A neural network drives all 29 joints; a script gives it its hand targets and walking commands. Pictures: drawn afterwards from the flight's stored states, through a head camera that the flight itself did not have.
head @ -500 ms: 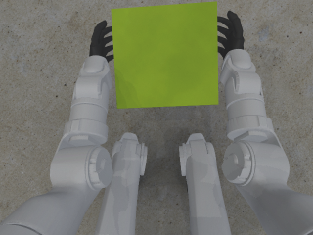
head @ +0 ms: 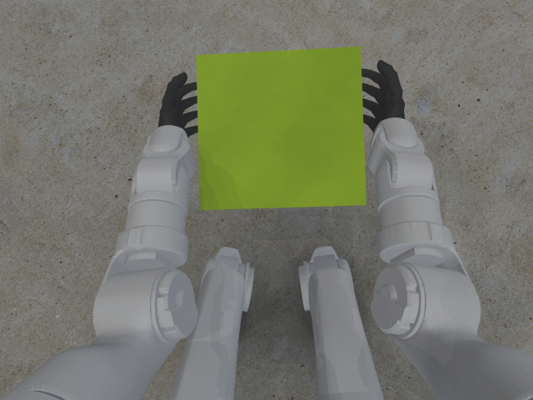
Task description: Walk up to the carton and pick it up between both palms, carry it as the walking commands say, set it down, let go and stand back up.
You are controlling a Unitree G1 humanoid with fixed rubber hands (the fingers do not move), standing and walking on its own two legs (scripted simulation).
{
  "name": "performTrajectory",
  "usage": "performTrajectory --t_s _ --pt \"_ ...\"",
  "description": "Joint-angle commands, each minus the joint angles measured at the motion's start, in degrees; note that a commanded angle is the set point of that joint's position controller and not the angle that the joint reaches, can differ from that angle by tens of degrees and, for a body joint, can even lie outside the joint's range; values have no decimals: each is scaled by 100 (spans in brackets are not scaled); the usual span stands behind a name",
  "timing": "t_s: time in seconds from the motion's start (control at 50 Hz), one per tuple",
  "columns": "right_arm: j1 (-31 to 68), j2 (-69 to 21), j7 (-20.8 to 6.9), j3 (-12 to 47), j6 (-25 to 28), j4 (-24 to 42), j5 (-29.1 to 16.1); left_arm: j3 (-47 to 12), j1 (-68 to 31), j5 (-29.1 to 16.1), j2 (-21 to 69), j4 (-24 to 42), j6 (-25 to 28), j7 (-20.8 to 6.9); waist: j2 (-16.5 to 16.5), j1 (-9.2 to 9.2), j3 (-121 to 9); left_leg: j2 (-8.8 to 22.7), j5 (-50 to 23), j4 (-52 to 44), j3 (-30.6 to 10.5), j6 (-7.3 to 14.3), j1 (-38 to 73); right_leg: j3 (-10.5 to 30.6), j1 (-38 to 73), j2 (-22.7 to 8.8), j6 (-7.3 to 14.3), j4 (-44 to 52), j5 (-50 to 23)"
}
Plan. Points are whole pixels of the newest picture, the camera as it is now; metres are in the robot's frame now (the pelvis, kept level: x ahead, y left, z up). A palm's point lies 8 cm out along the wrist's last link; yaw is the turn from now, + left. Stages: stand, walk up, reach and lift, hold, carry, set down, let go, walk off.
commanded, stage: reach and lift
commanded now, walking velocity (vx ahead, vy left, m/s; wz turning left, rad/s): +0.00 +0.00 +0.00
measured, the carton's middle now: (280, 147) +0.47 -0.01 -0.15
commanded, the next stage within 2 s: none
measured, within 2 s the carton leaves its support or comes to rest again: neither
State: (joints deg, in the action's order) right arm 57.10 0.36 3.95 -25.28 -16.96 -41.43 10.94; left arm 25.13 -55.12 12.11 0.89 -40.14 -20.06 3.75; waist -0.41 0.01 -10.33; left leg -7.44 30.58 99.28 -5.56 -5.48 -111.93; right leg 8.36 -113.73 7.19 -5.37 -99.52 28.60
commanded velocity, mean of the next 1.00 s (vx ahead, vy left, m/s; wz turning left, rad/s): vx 0.00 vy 0.00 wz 0.00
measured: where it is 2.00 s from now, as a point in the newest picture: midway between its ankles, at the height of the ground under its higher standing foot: (273, 327)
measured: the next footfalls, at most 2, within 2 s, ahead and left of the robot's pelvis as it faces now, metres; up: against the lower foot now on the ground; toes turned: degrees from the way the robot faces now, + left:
none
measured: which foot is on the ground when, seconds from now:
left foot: down 0.00-1.00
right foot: down 0.00-1.00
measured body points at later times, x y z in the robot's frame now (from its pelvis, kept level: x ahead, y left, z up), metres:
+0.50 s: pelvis +0.02 +0.00 +0.06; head +0.23 -0.02 +0.46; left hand +0.47 +0.13 -0.01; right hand +0.48 -0.17 +0.00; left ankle +0.10 +0.14 -0.47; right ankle +0.11 -0.14 -0.47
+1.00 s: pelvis +0.04 +0.00 +0.12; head +0.21 -0.01 +0.54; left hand +0.45 +0.13 +0.06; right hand +0.46 -0.17 +0.07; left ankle +0.10 +0.14 -0.47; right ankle +0.11 -0.14 -0.47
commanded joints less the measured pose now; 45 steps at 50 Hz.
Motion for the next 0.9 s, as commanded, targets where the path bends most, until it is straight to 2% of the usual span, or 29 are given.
performTrajectory --t_s 0.0,0.02,0.04,0.06,0.1,0.12,0.18,0.22,0.28,0.3,0.34,0.36,0.42,0.44,0.46,0.48,0.5,0.52,0.56,0.58,0.6,0.68,0.7,0.72,0.76,0.8,0.84,0.86,0.88 --pt "3437 -6193 -1296 2827 -93 -255 -724 -2818 -4252 -943 5626 369 322 -1473 -124 -111 -5830 -467 -1074 -1187 1152 292 2867 -1382 3653 391 211 1153 -1146" --pt "3295 -6106 -1325 2762 -93 -517 -675 -2791 -4176 -874 5555 285 292 -1463 83 -66 -5644 -426 -1124 -1126 1173 270 2761 -1286 3460 355 260 1130 -1215" --pt "3289 -6441 -1345 2960 -100 -343 -741 -2905 -4020 -971 5560 463 351 -1438 -323 -55 -5943 -447 -1428 -1173 1109 278 3078 -1379 3696 377 232 1179 -1441" --pt "3255 -6005 -1380 2563 -104 -566 -538 -2712 -4086 -817 5425 228 288 -1439 145 22 -5467 -429 -1040 -1282 1193 230 2738 -1363 3232 373 267 1202 -1081" --pt "3082 -6174 -1404 2873 -66 -249 -751 -3121 -4096 -1049 5805 621 324 -1451 133 -12 -5880 -431 -1584 -1287 1064 227 3392 -1300 3525 386 290 1278 -1542" --pt "2868 -6011 -1419 2820 -85 -414 -674 -3195 -4230 -1138 5852 694 298 -1402 109 314 -5800 -382 -1447 -1333 1002 201 3423 -1332 3577 364 292 1269 -1430" --pt "2881 -5904 -1502 2494 -132 -496 -424 -2673 -3631 -699 5679 5 204 -1408 174 141 -4828 -433 -937 -1584 1031 242 3038 -1316 3196 343 343 1512 -955" --pt "2732 -6175 -1516 2851 -187 -617 -692 -3084 -3884 -987 5833 582 268 -1384 224 28 -5411 -448 -1068 -1529 1110 223 3402 -1221 3733 330 332 1516 -1128" --pt "2662 -6289 -1519 2957 -118 -434 -613 -2825 -3615 -816 5603 460 361 -1348 -270 93 -5343 -478 -1246 -1624 1103 259 3026 -1242 4165 339 278 1664 -1467" --pt "2478 -6541 -1501 3164 -150 -366 -759 -3011 -3694 -960 5876 709 380 -1355 -200 -100 -5663 -479 -1366 -1677 1167 263 3366 -1162 4618 348 253 1766 -1648" --pt "2686 -6359 -1453 3099 -118 -219 -836 -2844 -3246 -764 5806 311 310 -1409 -152 -105 -5292 -421 -1138 -1794 1054 361 3568 -1175 4423 309 214 1890 -1321" --pt "2676 -6505 -1367 3042 -132 -414 -721 -2691 -3317 -826 5614 319 370 -1414 -524 -153 -5095 -478 -835 -1683 1112 357 3040 -1156 4507 300 226 1951 -972" --pt "2515 -6543 -1385 3185 -89 -244 -813 -3009 -3347 -822 5648 486 328 -1461 67 -124 -5528 -415 -1206 -1872 1088 294 3662 -1107 4659 303 259 2000 -1404" --pt "2328 -6232 -1403 2915 -144 -584 -530 -2868 -3479 -779 5615 516 337 -1473 -286 14 -5206 -429 -1201 -1972 999 291 3381 -1235 4638 324 220 2017 -1452" --pt "2241 -6451 -1408 3145 -82 -318 -732 -3152 -3447 -878 5845 740 356 -1444 147 32 -5600 -409 -1490 -1996 1104 246 3974 -1142 4906 331 251 2069 -1815" --pt "2257 -6507 -1364 3046 -118 -424 -593 -2828 -3284 -865 5501 509 393 -1468 -610 -37 -5159 -434 -1283 -1832 1023 336 3238 -1079 4914 283 234 2120 -1606" --pt "2028 -6676 -1349 3306 -91 10 -799 -3163 -2955 -944 5767 635 367 -1475 -184 -126 -5379 -464 -1488 -2111 1035 342 3790 -1014 5316 284 186 2265 -1811" --pt "2019 -6256 -1332 2737 -111 -580 -371 -2646 -2943 -678 5405 146 362 -1475 -257 -7 -4693 -423 -1121 -2148 930 340 3219 -1113 4626 292 247 2188 -1413" --pt "2062 -6351 -1298 2825 -94 -601 -422 -2685 -3136 -728 5526 195 381 -1500 -320 70 -4690 -429 -938 -2149 1004 321 3320 -1098 4821 302 231 2317 -1298" --pt "2100 -6865 -1286 3538 -15 254 -838 -3450 -2923 -1079 6138 745 421 -1513 -267 8 -5687 -478 -1506 -2245 1021 266 4199 -1014 5709 365 231 2482 -1808" --pt "1950 -6254 -1275 2922 -40 -438 -533 -2872 -3094 -842 5637 301 406 -1472 -109 126 -4734 -385 -1082 -2176 970 291 3583 -1022 4844 284 271 2405 -1346" --pt "1579 -6444 -1365 2830 -99 -463 -407 -2982 -2465 -692 5993 277 301 -1401 140 129 -4669 -357 -1293 -2605 860 227 4547 -1076 4854 331 317 2582 -1413" --pt "1618 -6344 -1392 2956 -69 -368 -469 -3151 -2902 -834 5956 732 393 -1421 -147 234 -4894 -362 -1548 -2621 771 216 4416 -1043 5202 330 304 2714 -1697" --pt "1708 -6323 -1446 2999 -14 -158 -557 -3171 -2702 -724 5831 637 391 -1394 264 33 -5088 -343 -1617 -2682 821 202 4539 -1022 5078 284 302 2628 -1802" --pt "1465 -6377 -1454 2789 -41 -472 -276 -2844 -2327 -515 5845 276 376 -1365 -159 69 -4429 -355 -1414 -2887 783 235 4423 -1077 5176 342 349 2841 -1560" --pt "1506 -6223 -1476 2904 -9 -381 -350 -2926 -2324 -641 5951 373 445 -1372 -31 112 -4564 -332 -1462 -2842 776 220 4606 -1078 4965 321 329 2825 -1603" --pt "1552 -6314 -1529 3102 46 -190 -549 -3137 -2238 -638 5976 377 444 -1375 187 -154 -4360 -326 -1616 -3047 756 238 4557 -935 5289 255 368 3004 -1672" --pt "1491 -6538 -1523 3272 50 -78 -559 -3268 -2212 -789 6203 577 493 -1355 -100 119 -4739 -344 -1720 -3073 711 263 5042 -1071 5542 300 305 2994 -1834" --pt "1604 -6607 -1562 3397 33 -139 -645 -3281 -2280 -769 6040 679 536 -1354 -1 -209 -4823 -334 -1774 -3106 745 293 5078 -983 5481 276 330 3011 -1769"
